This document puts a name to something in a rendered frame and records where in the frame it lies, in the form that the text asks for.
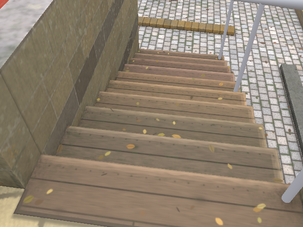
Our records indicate stairs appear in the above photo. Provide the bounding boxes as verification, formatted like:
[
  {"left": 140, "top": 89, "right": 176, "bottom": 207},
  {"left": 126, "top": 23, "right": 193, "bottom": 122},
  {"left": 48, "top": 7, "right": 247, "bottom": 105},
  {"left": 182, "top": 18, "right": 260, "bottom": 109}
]
[{"left": 55, "top": 48, "right": 284, "bottom": 183}]

